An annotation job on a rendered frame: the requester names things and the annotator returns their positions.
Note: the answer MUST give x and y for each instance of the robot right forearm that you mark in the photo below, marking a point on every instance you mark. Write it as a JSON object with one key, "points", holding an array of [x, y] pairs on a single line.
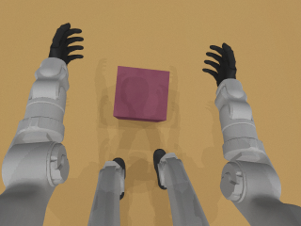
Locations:
{"points": [[237, 125]]}

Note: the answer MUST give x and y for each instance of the right robot upper arm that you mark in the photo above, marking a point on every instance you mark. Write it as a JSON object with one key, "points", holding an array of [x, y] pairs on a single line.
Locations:
{"points": [[254, 188]]}

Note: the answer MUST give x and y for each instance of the robot left hand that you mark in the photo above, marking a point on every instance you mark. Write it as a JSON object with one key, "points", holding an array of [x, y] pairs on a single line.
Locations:
{"points": [[59, 47]]}

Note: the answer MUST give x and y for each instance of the robot left forearm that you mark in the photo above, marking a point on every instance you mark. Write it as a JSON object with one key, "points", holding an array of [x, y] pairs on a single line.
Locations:
{"points": [[45, 108]]}

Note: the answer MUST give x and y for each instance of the carton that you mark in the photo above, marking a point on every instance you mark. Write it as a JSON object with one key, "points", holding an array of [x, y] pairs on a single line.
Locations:
{"points": [[141, 94]]}

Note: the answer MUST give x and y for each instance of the left robot thigh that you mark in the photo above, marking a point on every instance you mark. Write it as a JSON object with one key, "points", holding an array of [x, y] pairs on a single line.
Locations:
{"points": [[105, 209]]}

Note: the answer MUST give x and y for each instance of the left robot upper arm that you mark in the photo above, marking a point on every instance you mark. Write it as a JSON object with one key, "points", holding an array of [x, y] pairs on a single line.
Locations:
{"points": [[31, 172]]}

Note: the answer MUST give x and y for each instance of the robot right hand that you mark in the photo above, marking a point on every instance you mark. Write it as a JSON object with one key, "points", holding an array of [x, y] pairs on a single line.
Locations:
{"points": [[226, 68]]}

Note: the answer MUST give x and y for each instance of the left robot foot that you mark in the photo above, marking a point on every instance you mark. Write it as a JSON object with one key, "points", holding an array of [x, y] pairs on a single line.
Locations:
{"points": [[121, 162]]}

